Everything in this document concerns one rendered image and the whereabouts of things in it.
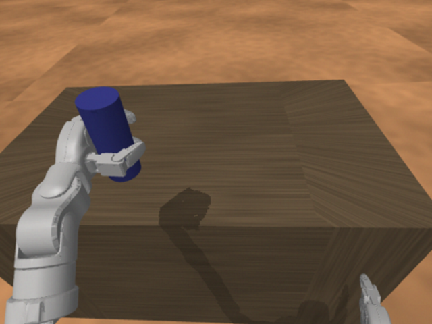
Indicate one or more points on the left robot arm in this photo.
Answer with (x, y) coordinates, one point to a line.
(44, 287)

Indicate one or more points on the left robot hand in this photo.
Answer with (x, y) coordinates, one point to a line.
(74, 145)

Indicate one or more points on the right robot hand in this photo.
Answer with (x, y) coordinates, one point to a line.
(371, 310)

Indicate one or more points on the can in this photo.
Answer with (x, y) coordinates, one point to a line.
(103, 115)

